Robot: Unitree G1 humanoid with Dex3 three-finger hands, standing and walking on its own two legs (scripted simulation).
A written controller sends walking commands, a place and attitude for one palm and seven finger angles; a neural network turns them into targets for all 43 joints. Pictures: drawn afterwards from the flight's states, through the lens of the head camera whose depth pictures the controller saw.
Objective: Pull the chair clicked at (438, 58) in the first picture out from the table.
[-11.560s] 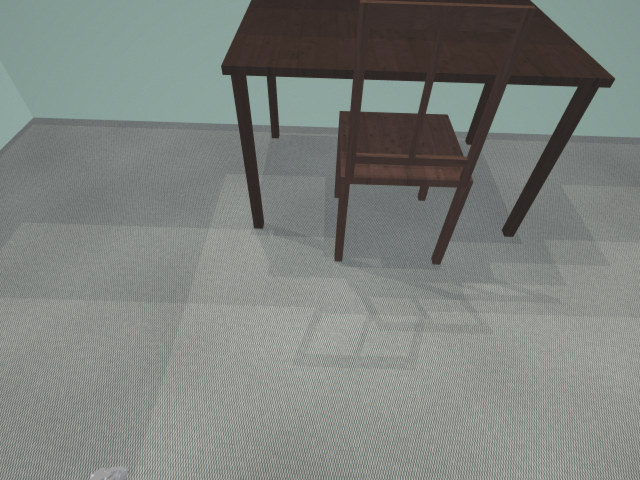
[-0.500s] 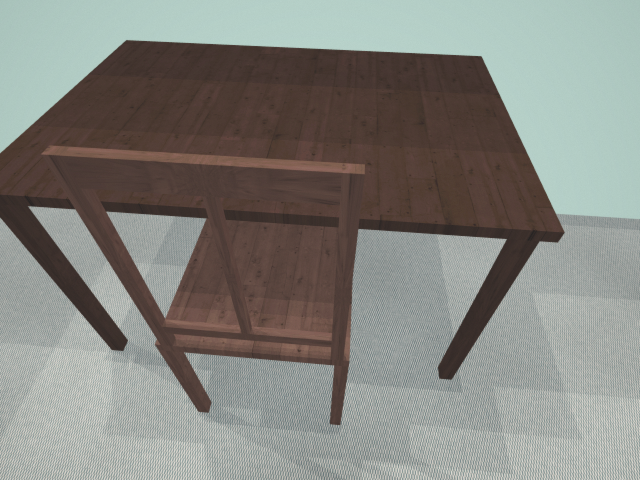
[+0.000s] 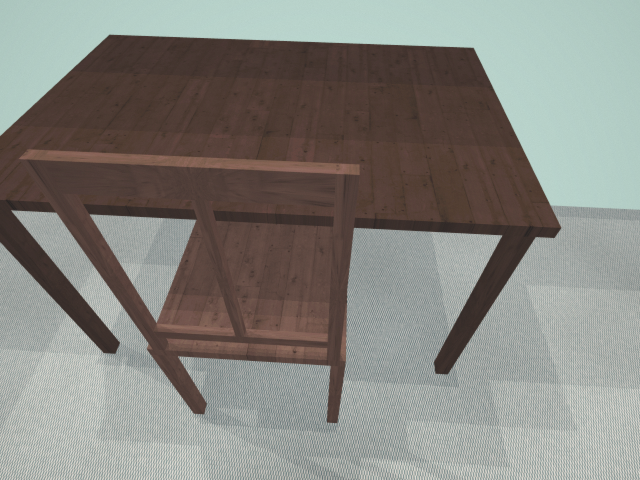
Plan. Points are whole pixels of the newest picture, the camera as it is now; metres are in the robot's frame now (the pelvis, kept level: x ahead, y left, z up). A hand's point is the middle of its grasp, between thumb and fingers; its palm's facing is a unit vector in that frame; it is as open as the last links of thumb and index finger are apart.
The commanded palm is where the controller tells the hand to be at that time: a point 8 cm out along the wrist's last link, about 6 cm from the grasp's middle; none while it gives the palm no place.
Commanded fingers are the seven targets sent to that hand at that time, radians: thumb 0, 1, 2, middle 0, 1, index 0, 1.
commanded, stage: look again from close up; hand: left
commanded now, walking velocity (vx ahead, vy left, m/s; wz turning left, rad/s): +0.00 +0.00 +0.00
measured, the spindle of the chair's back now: (224, 278) +0.43 +0.18 -0.06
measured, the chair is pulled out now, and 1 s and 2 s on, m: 0.00 0.00 0.00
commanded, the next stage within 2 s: raise the hand toward the chair's back in 0.50 s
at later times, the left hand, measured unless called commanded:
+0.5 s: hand out of the picture +0.00 +0.17 -0.17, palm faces +0.03 -0.98 -0.18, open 7.4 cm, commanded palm none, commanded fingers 0.00 0.90 0.90 -0.20 -0.30 -0.20 -0.30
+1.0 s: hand (207, 465) +0.16 +0.15 -0.07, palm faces -0.03 -1.00 +0.03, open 9.0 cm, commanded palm +0.13 +0.23 -0.06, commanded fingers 0.00 0.41 0.69 -0.15 -0.22 -0.15 -0.22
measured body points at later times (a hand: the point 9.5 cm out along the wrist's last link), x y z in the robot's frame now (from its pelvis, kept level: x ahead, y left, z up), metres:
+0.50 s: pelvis +0.02 +0.00 +0.00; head +0.03 +0.00 +0.45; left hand +0.00 +0.22 -0.16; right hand +0.04 -0.23 -0.15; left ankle +0.02 +0.11 -0.74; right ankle -0.03 -0.11 -0.74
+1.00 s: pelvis -0.03 -0.02 -0.08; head +0.01 -0.01 +0.37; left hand +0.15 +0.21 -0.07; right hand +0.20 -0.27 -0.12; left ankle +0.02 +0.11 -0.74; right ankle -0.03 -0.11 -0.74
